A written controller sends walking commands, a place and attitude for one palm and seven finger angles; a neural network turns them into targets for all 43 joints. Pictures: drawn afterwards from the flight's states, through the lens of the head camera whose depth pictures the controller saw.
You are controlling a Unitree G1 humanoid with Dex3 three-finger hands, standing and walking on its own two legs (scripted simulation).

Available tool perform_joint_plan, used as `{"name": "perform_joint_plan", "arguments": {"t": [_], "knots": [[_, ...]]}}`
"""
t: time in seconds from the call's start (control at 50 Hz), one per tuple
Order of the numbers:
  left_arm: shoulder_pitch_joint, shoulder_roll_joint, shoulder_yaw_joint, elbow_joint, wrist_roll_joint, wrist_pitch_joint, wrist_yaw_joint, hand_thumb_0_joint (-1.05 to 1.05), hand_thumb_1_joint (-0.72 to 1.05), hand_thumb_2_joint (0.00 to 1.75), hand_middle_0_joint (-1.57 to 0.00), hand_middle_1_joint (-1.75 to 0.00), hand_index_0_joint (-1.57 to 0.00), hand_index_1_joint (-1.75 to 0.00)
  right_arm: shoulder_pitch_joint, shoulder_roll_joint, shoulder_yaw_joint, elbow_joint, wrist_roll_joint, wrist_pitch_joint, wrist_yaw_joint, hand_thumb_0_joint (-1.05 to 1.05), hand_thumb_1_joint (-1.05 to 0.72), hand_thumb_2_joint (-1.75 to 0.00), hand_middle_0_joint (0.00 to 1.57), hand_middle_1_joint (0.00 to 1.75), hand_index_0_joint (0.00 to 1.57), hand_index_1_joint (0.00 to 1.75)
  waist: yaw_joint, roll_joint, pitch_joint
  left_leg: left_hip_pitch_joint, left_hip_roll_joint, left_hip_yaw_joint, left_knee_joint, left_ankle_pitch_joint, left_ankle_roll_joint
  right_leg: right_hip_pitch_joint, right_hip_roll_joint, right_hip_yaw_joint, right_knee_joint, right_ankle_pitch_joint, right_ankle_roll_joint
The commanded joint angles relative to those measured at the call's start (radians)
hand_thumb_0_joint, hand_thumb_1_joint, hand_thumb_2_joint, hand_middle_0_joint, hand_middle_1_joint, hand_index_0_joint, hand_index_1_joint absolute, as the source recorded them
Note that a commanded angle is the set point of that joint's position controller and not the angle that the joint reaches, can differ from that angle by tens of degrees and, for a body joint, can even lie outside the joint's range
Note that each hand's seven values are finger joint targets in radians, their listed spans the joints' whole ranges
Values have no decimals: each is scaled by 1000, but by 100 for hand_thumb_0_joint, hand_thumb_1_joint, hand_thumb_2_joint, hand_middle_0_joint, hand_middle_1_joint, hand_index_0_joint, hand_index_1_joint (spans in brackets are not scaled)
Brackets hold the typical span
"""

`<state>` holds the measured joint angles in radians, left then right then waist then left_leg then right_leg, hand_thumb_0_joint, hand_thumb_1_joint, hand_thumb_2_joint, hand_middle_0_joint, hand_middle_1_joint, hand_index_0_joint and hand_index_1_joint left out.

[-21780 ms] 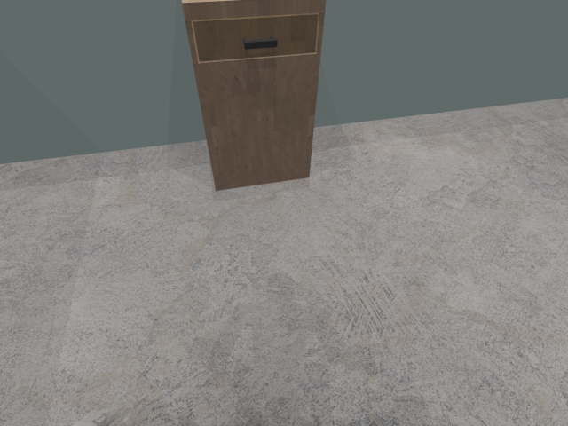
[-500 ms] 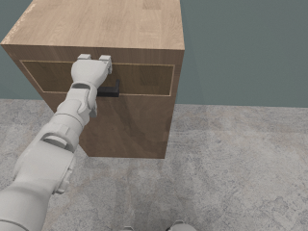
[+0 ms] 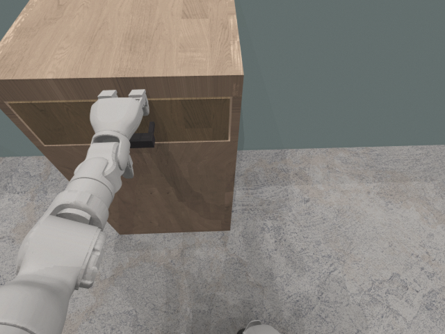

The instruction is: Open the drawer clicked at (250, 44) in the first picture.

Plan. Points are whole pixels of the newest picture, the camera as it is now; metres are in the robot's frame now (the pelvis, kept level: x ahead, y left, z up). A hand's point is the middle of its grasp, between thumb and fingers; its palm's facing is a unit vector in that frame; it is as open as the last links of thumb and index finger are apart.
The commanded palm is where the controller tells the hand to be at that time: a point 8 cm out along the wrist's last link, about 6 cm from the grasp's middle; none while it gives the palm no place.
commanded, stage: lower the fingers behind the handle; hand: left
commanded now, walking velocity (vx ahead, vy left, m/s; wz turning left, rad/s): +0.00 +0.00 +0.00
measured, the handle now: (127, 133) +0.54 +0.17 +0.00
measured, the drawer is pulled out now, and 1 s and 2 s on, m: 0.00 0.00 0.00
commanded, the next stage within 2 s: lift the fingers back up to retry in 1.42 s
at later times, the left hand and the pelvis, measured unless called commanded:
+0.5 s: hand (128, 135) +0.50 +0.16 +0.04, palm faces +0.05 +0.02 -1.00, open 13.5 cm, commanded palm +0.48 +0.17 +0.06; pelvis -0.03 +0.00 -0.02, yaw +1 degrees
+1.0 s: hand (129, 136) +0.50 +0.16 +0.04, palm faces +0.09 +0.03 -1.00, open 13.6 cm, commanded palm +0.48 +0.17 +0.02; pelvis -0.06 +0.01 -0.05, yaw +1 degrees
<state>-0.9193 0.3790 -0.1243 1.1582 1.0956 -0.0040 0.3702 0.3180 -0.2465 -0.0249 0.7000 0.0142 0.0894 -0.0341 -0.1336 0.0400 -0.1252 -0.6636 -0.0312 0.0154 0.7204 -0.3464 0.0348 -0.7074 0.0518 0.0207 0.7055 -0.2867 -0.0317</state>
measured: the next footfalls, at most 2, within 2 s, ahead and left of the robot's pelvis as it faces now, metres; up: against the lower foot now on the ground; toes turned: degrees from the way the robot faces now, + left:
none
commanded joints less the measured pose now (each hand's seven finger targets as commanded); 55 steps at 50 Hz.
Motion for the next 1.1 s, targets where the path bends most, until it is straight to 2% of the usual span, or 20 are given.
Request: {"name": "perform_joint_plan", "arguments": {"t": [0.0,0.08,0.12,0.2,0.28,0.34,0.4,0.44,0.5,0.56,0.62,0.64,0.7,0.8,0.86,0.9,0.96,1.0,1.06,1.08], "knots": [[-484,314,91,-142,-8,35,21,0,-50,30,-30,-120,-30,-120,96,-158,-54,-68,-2,-28,-14,0,-90,-90,20,30,20,30,-16,-60,-346,85,-8,13,-68,131,12,262,-19,28,-101,136,6],[-446,257,51,-108,0,34,25,0,-50,30,-30,-120,-30,-120,102,-159,-54,-69,-4,-34,-11,0,-90,-90,20,30,20,30,-25,-53,-321,74,-6,15,-55,118,9,206,-16,19,-90,118,5],[-475,259,44,-91,7,36,31,0,-50,30,-30,-120,-30,-120,109,-163,-54,-65,-4,-39,-9,0,-90,-90,20,30,20,30,-39,-57,-309,57,-5,10,-49,89,10,176,-16,19,-86,82,7],[-468,286,67,-56,12,56,40,0,-50,30,-30,-120,-30,-120,118,-169,-55,-61,-9,-41,-9,0,-90,-90,20,30,20,30,-37,-65,-339,25,-10,11,-24,90,11,177,-17,20,-68,86,5],[-509,253,23,-7,25,86,44,0,-50,30,-30,-120,-30,-120,127,-175,-49,-57,-6,-43,-7,0,-90,-90,20,30,20,30,-66,-60,-279,-16,-6,4,-14,27,10,91,-15,11,-59,10,8],[-520,283,38,11,35,103,44,0,-50,30,-30,-120,-30,-120,134,-179,-49,-54,-10,-41,-8,0,-90,-90,20,30,20,30,-64,-44,-315,-29,-8,3,2,22,12,82,-16,12,-42,4,6],[-528,239,15,15,29,112,37,0,-50,30,-30,-120,-30,-120,139,-174,-49,-58,-14,-41,-5,0,-90,-90,20,30,20,30,-71,-47,-341,-29,-7,0,15,26,12,74,-14,5,-29,8,4],[-502,276,35,29,30,118,29,0,-50,30,-30,-120,-30,-120,138,-179,-44,-63,-12,-36,-9,0,-90,-90,20,30,20,30,-60,-42,-335,-53,-6,0,22,3,12,68,-15,9,-21,-13,6],[-495,258,20,48,10,120,6,0,-50,30,-30,-120,-30,-120,136,-178,-39,-71,-10,-40,-13,0,-90,-90,20,30,20,30,-73,-78,-310,-95,-8,3,30,-46,16,65,-18,15,-30,-53,12],[-476,303,39,63,11,117,-11,0,-50,30,-30,-120,-30,-120,136,-185,-30,-81,-6,-40,-24,0,-90,-90,20,30,20,30,-69,-93,-282,-137,-7,3,37,-91,19,46,-21,20,-27,-105,15],[-473,265,2,86,8,110,-25,0,-50,30,-30,-120,-30,-120,142,-184,-26,-87,-5,-48,-27,0,-90,-90,20,30,20,30,-81,-87,-262,-160,-6,-1,45,-130,19,1,-21,14,-15,-150,15],[-479,286,20,83,7,106,-25,0,-50,30,-30,-120,-30,-120,145,-189,-26,-84,-5,-50,-29,0,-90,-90,20,30,20,30,-81,-88,-259,-165,-3,-4,53,-136,20,-17,-22,13,-9,-158,14],[-477,302,30,95,7,102,-29,0,-50,30,-30,-120,-30,-120,150,-193,-24,-87,-8,-56,-31,0,-90,-90,20,30,20,30,-79,-88,-271,-194,-4,-8,73,-147,20,-36,-22,11,13,-173,11],[-514,251,-10,94,12,115,-22,0,-50,30,-30,-120,-30,-120,154,-196,-25,-88,-6,-66,-32,0,-90,-90,20,30,20,30,-102,-74,-261,-204,3,-23,88,-192,21,-131,-20,-4,45,-215,9],[-503,273,0,112,22,135,-20,0,-50,30,-30,-120,-30,-120,160,-200,-21,-87,-6,-64,-34,0,-90,-90,20,30,20,30,-95,-74,-291,-215,3,-29,103,-179,21,-136,-20,-9,69,-202,9],[-533,236,-25,98,17,148,-24,0,-50,30,-30,-120,-30,-120,159,-197,-23,-86,-6,-64,-32,0,-90,-90,20,30,20,30,-105,-60,-292,-213,5,-33,103,-191,20,-158,-20,-13,76,-205,7],[-545,276,-12,116,23,175,-30,0,-50,30,-30,-120,-30,-120,149,-204,-14,-87,0,-60,-41,0,-90,-90,20,30,20,30,-111,-73,-288,-234,5,-38,106,-214,23,-167,-21,-13,82,-237,12],[-561,249,-31,103,18,185,-42,0,-50,30,-30,-120,-30,-120,150,-200,-15,-88,0,-58,-41,0,-90,-90,20,30,20,30,-115,-57,-292,-227,6,-39,109,-212,23,-181,-20,-15,87,-228,9],[-553,283,-16,114,21,199,-58,0,-50,30,-30,-120,-30,-120,145,-204,-7,-93,4,-52,-50,0,-90,-90,20,30,20,30,-110,-58,-304,-235,5,-41,112,-220,24,-174,-21,-15,94,-240,12],[-572,263,-36,106,19,202,-64,0,-50,30,-30,-120,-30,-120,145,-200,-6,-96,4,-53,-51,0,-90,-90,20,30,20,30,-120,-47,-299,-235,6,-38,112,-222,25,-179,-22,-16,92,-240,13]]}}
